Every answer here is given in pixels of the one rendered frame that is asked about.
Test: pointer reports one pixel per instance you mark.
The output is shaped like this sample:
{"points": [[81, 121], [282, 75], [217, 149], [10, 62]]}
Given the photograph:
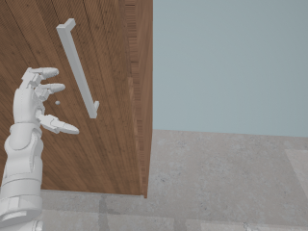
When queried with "wardrobe door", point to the wardrobe door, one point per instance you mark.
{"points": [[102, 158]]}

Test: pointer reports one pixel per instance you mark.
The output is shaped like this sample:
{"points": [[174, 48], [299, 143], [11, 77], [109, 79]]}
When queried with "left robot forearm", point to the left robot forearm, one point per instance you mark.
{"points": [[20, 199]]}

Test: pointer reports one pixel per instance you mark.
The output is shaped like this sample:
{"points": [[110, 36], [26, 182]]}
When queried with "handle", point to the handle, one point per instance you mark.
{"points": [[75, 64]]}

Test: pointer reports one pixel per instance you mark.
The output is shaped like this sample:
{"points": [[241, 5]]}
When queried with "left robot hand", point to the left robot hand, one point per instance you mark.
{"points": [[29, 96]]}

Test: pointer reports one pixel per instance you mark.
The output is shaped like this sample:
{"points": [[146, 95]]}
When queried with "robot left upper arm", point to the robot left upper arm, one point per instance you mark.
{"points": [[30, 225]]}

